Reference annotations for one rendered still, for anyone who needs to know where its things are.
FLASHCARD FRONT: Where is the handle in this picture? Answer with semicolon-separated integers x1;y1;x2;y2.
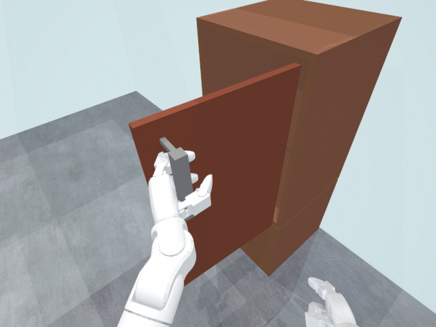
159;137;195;221

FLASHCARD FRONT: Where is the robot left hand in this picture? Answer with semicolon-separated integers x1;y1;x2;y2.
149;151;213;224

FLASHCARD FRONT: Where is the cupboard door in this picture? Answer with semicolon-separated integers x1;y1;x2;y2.
128;63;301;286

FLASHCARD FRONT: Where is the robot left forearm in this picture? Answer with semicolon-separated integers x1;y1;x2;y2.
117;217;196;327

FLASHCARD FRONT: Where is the robot right hand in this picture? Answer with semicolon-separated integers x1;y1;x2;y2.
305;277;356;327

